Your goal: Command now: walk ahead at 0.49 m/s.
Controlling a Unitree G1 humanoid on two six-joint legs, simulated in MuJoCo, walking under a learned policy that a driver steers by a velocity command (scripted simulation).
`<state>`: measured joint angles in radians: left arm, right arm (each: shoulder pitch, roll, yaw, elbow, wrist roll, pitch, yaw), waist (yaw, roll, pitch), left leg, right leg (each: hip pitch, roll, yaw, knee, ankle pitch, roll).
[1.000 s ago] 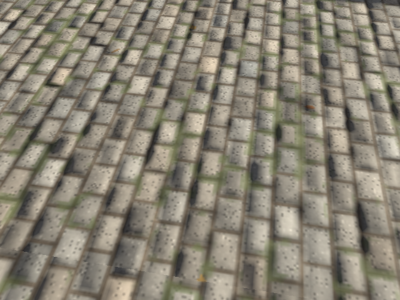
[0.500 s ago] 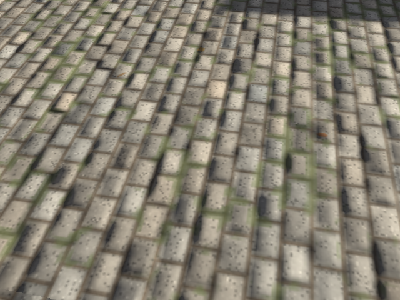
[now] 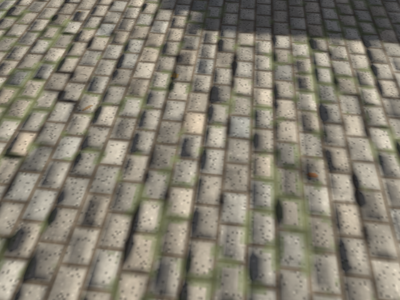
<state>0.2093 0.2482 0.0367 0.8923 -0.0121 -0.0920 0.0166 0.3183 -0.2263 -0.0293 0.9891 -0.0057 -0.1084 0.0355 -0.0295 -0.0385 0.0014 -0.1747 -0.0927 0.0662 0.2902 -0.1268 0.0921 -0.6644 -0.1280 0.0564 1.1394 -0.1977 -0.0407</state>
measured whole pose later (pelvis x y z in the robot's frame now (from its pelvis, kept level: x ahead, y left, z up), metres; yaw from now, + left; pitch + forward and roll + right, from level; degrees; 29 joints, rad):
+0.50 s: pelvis +0.28 -0.08 +0.00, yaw +1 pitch +1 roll +0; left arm 0.29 0.22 0.04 0.92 0.00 -0.11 -0.03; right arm 0.23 -0.28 -0.04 0.93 0.02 -0.09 0.00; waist 0.02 0.04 0.00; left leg -0.59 0.10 -0.03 1.12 -0.24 0.05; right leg -0.22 0.04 -0.06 0.34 -0.15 -0.07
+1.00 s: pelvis +0.55 -0.01 -0.01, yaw +1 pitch +1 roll +0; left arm 0.29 0.26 0.05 0.96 -0.02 -0.10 0.00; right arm 0.18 -0.24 -0.05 0.91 0.00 -0.10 0.03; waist 0.00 -0.03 0.02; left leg -0.34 -0.03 0.06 0.46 -0.15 0.07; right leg -0.44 -0.06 0.03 1.19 -0.35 -0.05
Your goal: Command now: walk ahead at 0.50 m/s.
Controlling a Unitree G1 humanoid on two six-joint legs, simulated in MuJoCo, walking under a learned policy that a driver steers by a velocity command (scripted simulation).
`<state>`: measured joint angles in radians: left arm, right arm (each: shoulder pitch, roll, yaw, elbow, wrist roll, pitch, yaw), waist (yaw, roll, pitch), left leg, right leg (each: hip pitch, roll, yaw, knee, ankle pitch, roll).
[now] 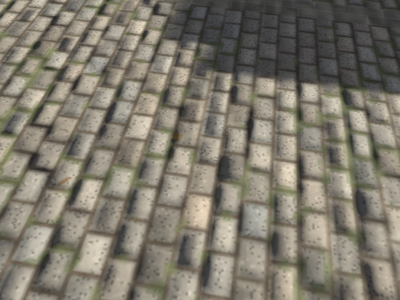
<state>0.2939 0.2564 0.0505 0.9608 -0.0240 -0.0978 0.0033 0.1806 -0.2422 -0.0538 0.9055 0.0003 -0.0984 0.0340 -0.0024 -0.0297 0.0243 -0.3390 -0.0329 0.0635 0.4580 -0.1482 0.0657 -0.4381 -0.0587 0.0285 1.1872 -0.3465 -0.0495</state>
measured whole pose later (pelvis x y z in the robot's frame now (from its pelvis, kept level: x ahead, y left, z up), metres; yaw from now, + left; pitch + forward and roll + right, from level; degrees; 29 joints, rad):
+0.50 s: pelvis +0.28 -0.06 -0.01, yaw +0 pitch +2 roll +1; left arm 0.08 0.24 0.06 0.85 -0.01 -0.10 -0.03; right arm 0.35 -0.25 -0.05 1.02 0.02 -0.08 0.00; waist -0.03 0.01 0.03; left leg -0.24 0.00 -0.03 1.05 -0.46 0.03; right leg -0.45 0.00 -0.05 0.56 -0.15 -0.06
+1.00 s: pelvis +0.56 -0.01 -0.02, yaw +0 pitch +2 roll -1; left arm 0.39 0.25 0.07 1.03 -0.01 -0.06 0.01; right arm 0.01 -0.23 -0.06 0.86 0.01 -0.10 0.03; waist 0.05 0.00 0.02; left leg -0.50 0.02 0.04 0.54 -0.08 0.08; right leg -0.01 -0.02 -0.04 0.52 -0.45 0.00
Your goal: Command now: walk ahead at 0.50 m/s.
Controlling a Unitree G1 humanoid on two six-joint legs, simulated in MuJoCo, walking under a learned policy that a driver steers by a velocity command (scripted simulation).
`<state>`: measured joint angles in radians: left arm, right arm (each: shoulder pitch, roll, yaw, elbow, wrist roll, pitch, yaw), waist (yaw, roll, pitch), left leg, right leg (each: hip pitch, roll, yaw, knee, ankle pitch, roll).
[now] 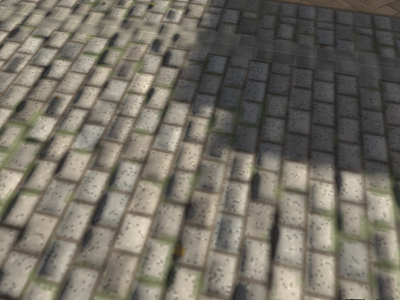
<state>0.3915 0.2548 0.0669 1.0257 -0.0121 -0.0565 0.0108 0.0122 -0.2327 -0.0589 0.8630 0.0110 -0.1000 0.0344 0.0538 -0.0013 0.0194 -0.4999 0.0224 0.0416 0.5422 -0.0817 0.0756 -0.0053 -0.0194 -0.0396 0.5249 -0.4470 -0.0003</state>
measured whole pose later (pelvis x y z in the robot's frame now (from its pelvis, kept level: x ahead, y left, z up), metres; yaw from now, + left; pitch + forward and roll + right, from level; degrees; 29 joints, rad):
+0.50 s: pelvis +0.27 -0.01 +0.01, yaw +0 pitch +2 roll +2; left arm 0.00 0.23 0.05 0.86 -0.02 -0.08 -0.04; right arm 0.39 -0.24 -0.06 1.03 0.02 -0.07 -0.01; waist -0.08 -0.03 0.01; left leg 0.09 -0.03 0.05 0.24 -0.37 0.01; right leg -0.56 -0.06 -0.02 0.52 -0.01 -0.05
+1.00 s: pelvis +0.55 -0.02 +0.02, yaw +0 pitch +2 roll -2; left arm 0.37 0.24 0.06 1.02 -0.01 -0.08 0.01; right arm 0.02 -0.24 -0.06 0.89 0.02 -0.07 0.02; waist 0.07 0.04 0.00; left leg -0.62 0.09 -0.01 0.57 0.05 0.02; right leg 0.04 0.04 -0.06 0.20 -0.28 -0.03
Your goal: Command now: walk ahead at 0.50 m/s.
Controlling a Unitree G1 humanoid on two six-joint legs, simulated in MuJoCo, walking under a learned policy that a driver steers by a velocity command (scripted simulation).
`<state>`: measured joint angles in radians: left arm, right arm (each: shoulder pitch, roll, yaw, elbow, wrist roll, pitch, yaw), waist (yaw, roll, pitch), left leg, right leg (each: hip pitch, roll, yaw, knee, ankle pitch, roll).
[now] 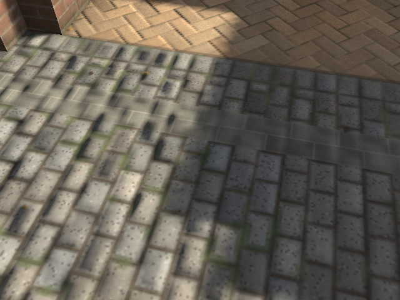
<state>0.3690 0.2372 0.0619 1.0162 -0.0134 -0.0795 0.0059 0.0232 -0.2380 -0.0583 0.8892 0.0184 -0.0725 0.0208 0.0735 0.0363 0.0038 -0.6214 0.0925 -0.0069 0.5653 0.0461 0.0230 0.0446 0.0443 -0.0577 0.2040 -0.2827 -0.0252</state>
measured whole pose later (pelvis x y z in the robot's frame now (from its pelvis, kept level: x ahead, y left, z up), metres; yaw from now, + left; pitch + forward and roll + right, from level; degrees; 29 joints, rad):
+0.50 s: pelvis +0.28 +0.04 +0.00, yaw -12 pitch +1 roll +2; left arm 0.12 0.24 0.09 0.89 -0.02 -0.03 -0.02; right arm 0.32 -0.23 -0.07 1.00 -0.01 -0.09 -0.02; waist -0.05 -0.03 0.01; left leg 0.06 -0.03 0.25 0.21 -0.28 0.03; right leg -0.70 -0.11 0.02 0.75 0.05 -0.05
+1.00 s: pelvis +0.55 -0.08 +0.01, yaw -30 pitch +2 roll +0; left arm 0.32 0.26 0.08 0.81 -0.02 -0.05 0.01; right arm -0.01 -0.28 -0.07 0.79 0.00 -0.10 0.00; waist 0.07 0.04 0.03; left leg -0.65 0.08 -0.10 0.61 0.02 -0.05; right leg -0.12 0.11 0.13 0.35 -0.25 -0.09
